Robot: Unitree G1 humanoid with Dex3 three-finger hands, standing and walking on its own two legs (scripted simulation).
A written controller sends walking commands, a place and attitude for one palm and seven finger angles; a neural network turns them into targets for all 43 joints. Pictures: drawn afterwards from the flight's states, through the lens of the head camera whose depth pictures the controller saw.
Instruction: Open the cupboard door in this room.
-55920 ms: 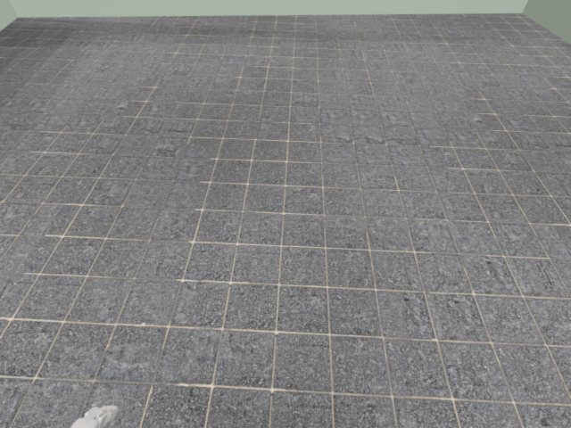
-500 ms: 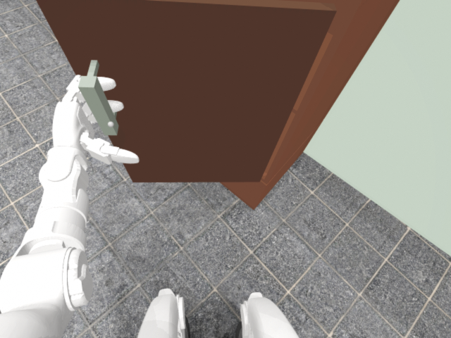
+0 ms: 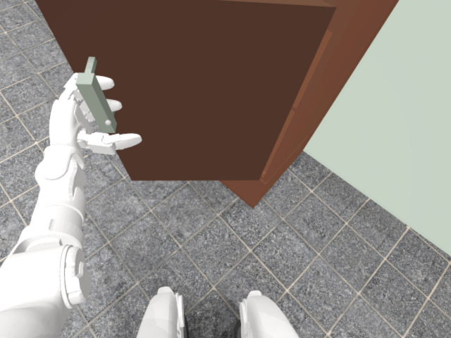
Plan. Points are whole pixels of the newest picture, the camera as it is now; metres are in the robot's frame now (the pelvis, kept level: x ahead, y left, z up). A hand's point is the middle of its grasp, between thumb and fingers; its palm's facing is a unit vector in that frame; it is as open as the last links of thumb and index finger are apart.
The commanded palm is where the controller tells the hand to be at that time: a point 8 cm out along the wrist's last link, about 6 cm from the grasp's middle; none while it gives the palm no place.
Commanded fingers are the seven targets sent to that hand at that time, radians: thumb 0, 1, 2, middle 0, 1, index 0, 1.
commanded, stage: close the thumb around the handle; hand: left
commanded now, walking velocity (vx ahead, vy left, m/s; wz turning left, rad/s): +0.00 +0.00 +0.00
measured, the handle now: (101, 97) +0.53 +0.20 +0.05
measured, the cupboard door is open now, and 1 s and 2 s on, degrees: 43 59 85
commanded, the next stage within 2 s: pull the door open along its arc in 0.42 s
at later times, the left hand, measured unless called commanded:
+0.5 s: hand (108, 123) +0.47 +0.18 +0.05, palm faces -0.01 -1.00 -0.01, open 6.0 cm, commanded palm +0.45 +0.23 +0.05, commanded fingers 0.00 0.90 0.90 -0.40 -1.35 -0.40 -1.35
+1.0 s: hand (116, 176) +0.37 +0.16 +0.05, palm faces +0.00 -1.00 +0.03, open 6.4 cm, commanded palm +0.32 +0.23 +0.05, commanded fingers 0.00 0.90 0.90 -0.40 -1.35 -0.40 -1.35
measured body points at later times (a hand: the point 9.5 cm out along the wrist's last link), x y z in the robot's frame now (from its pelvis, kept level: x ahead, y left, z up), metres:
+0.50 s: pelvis +0.00 +0.00 +0.00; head +0.13 +0.02 +0.43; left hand +0.47 +0.24 +0.05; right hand +0.05 -0.26 -0.11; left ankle +0.04 +0.11 -0.64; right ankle +0.00 -0.12 -0.64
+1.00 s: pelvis +0.02 +0.00 +0.02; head +0.11 +0.01 +0.47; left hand +0.37 +0.21 +0.05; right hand +0.11 -0.25 -0.09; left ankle +0.04 +0.11 -0.64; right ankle +0.00 -0.12 -0.64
